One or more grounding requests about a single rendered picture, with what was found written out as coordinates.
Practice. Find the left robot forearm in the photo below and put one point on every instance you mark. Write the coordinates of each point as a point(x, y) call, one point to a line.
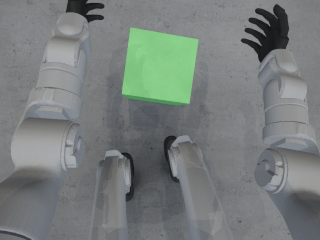
point(62, 72)

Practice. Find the right robot foot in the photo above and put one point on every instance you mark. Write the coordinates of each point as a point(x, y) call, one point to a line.
point(167, 146)

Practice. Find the left robot hand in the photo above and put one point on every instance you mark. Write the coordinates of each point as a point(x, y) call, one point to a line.
point(82, 8)

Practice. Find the left robot upper arm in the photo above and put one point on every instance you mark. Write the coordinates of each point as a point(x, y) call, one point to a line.
point(44, 150)

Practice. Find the right robot forearm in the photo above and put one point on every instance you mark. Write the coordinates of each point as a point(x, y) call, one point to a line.
point(285, 104)

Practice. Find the right robot hand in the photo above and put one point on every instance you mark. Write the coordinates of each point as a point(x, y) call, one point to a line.
point(276, 34)

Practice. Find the right robot upper arm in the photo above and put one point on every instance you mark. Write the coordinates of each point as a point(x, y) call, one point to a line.
point(292, 180)

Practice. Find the left robot shin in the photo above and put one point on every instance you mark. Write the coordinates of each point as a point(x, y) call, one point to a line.
point(108, 154)

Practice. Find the carton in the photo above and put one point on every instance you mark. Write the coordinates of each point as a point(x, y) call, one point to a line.
point(159, 67)

